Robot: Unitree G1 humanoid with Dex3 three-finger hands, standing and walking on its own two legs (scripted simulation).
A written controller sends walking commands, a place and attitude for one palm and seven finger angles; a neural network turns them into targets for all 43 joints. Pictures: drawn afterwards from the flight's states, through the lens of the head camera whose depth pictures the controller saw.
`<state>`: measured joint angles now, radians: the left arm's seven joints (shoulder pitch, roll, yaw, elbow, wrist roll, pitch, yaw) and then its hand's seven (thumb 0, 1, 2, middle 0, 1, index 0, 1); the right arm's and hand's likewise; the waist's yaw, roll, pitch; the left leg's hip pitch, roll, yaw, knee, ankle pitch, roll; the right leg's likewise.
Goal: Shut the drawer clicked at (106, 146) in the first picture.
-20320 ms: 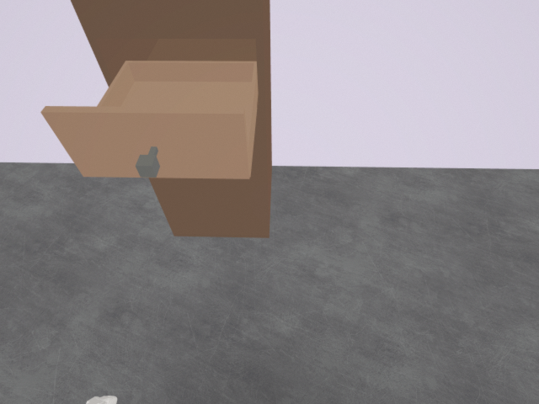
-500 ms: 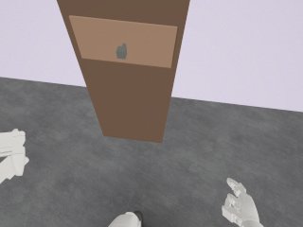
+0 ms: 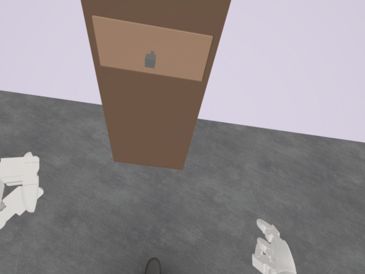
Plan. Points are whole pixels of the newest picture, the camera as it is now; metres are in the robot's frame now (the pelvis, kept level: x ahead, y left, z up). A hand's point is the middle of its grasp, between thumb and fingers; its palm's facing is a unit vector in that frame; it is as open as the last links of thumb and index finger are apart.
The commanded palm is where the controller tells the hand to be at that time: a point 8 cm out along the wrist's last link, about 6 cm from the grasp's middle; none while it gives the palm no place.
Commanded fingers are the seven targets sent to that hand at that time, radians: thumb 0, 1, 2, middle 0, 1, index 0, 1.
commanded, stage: step back with the hand held close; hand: left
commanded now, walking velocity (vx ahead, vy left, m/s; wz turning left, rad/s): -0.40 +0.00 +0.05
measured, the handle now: (151, 58) +0.75 +0.19 +0.02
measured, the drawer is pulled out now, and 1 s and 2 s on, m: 0.00 0.00 0.00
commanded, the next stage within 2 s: stop stepping back and stand still in 0.02 s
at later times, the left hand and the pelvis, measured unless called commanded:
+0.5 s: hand out of the picture +0.08 +0.24 +0.16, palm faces +0.26 -0.87 -0.43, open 3.3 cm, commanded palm +0.03 +0.29 +0.17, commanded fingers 0.00 0.90 0.90 -1.40 -1.60 -1.40 -1.60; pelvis -0.11 +0.02 +0.00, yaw -3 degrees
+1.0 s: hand out of the picture +0.03 +0.29 +0.18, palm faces +0.39 -0.79 -0.47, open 3.3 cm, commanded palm -0.03 +0.33 +0.17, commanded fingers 0.00 0.90 0.90 -1.40 -1.60 -1.40 -1.60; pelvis -0.16 +0.05 -0.01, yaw +1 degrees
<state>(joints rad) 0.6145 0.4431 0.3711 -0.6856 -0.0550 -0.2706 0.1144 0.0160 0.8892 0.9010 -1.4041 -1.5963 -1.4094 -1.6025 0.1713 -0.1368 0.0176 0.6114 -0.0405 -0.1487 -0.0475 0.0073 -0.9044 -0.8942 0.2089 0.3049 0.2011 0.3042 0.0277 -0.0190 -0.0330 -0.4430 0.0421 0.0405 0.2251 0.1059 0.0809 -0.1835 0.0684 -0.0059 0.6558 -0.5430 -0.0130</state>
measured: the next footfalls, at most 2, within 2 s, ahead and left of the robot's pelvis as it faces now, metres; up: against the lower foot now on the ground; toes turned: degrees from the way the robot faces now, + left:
right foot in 0.10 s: -0.10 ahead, -0.14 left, +0.00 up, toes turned -4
left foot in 0.28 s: +0.04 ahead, +0.09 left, +0.00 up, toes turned -2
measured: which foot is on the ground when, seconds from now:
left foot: down 0.00-0.10, up 0.12-0.26, down 0.28-0.54, up 0.56-0.80, down 0.82-1.00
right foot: up 0.00-0.08, down 0.10-0.84, up 0.86-1.00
